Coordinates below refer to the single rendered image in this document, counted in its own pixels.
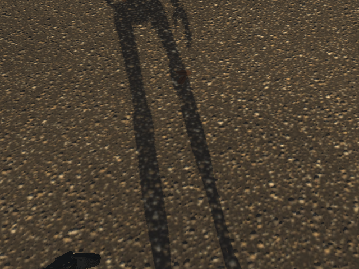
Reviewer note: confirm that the robot left hand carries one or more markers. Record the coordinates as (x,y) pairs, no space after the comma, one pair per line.
(70,260)

